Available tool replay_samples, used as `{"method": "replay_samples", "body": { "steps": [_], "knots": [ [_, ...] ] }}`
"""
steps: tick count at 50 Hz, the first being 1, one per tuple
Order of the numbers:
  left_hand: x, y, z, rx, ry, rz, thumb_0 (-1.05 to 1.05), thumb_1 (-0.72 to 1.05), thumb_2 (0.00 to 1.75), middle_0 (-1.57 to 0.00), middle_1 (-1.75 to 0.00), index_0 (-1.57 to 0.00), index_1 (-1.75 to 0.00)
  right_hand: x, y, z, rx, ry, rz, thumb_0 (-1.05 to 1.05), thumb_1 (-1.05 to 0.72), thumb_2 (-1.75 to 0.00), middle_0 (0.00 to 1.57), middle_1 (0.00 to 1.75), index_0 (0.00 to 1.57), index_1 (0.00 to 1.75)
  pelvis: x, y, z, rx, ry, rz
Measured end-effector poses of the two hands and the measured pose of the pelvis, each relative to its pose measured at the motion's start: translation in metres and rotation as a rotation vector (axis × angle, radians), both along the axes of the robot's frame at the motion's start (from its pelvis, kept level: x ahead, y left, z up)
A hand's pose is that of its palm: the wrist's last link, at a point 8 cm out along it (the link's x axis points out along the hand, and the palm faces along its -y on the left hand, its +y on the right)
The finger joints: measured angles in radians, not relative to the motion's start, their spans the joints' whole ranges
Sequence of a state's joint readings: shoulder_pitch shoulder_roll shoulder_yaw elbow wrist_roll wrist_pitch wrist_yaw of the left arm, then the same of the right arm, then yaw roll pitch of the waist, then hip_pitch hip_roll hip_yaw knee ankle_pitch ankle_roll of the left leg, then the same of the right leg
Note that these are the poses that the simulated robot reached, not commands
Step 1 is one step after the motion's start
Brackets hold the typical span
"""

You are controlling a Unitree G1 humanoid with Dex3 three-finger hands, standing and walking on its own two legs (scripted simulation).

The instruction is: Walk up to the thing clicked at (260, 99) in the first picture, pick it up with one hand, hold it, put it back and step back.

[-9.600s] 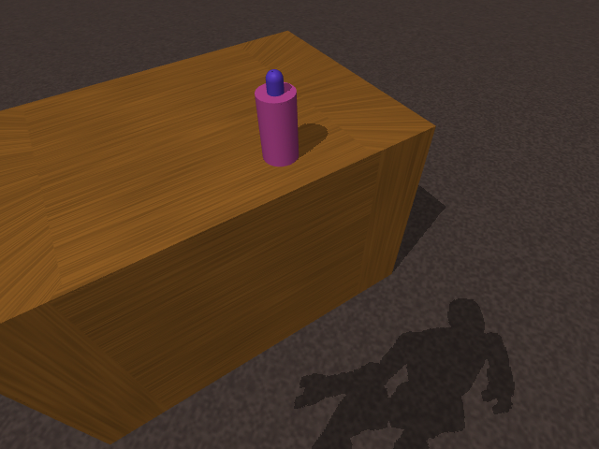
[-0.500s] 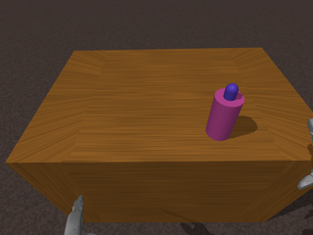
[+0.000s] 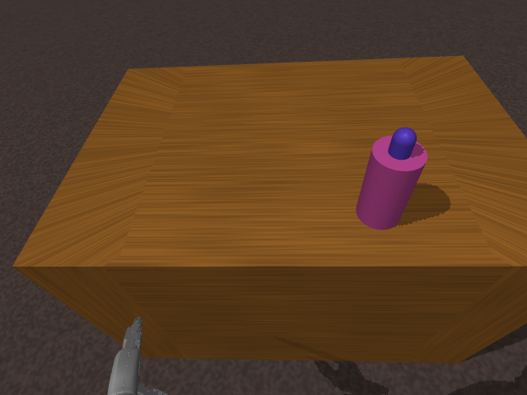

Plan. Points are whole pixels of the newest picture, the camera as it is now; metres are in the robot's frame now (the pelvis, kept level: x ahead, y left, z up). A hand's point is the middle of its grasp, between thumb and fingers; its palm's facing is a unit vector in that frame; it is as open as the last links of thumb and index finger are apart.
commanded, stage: go down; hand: right
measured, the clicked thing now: (390, 176) +0.48 -0.17 +0.04
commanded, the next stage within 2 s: approach in 1.80 s
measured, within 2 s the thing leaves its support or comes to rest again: neither
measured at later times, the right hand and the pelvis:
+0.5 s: hand out of the picture +0.37 -0.35 +0.13, palm faces +0.14 +0.99 +0.00, open 17.4 cm; pelvis +0.00 +0.00 -0.01, yaw +0 degrees
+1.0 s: hand out of the picture +0.39 -0.37 +0.14, palm faces +0.16 +0.99 -0.01, open 17.5 cm; pelvis -0.01 -0.01 -0.02, yaw +1 degrees
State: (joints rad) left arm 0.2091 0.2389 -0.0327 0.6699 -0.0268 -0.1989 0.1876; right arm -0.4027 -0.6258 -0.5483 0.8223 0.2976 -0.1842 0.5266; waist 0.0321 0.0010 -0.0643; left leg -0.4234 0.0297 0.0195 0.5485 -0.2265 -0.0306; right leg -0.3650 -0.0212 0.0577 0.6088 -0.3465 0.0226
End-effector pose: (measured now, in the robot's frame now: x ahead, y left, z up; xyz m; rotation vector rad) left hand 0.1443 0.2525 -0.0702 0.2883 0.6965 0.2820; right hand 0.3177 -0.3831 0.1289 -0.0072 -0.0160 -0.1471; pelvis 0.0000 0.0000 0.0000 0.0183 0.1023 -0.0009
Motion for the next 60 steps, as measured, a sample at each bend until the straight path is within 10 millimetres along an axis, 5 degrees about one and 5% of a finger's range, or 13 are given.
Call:
{"method": "replay_samples", "body": {
  "steps": [26,60],
  "knots": [
    [-0.002,0.011,-0.002,0.032,-0.002,0.005,-0.01,-0.55,0.08,-0.06,-0.05,-0.05,-0.06,0.026,-0.018,0.003,0.008,0.017,0.005,-0.01,0.52,-0.03,0.07,0.04,0.06,0.05,0.003,0.002,-0.011,0.005,0.071,-0.001],
    [-0.015,-0.003,-0.005,0.030,-0.014,-0.022,-0.01,-0.55,0.08,-0.06,-0.05,-0.05,-0.06,0.052,-0.032,0.009,0.011,0.027,0.001,-0.01,0.54,-0.03,0.07,0.04,0.06,0.05,-0.008,-0.005,-0.025,0.016,0.120,0.009]
  ]
}}
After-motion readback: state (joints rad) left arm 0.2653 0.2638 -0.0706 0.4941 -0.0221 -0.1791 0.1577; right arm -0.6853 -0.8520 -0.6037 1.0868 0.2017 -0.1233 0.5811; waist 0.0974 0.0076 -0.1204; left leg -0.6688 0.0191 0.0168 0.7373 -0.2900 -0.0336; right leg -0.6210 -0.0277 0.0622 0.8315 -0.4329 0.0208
